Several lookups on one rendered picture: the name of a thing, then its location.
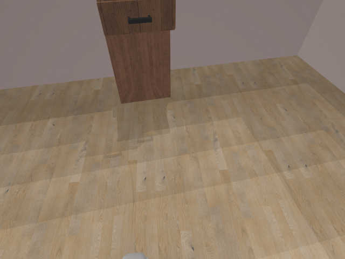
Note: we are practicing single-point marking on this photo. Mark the handle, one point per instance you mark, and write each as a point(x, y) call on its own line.
point(140, 20)

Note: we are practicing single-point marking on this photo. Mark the drawer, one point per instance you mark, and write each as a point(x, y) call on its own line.
point(114, 16)

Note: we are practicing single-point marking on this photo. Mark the cabinet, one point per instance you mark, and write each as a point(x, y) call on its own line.
point(141, 65)

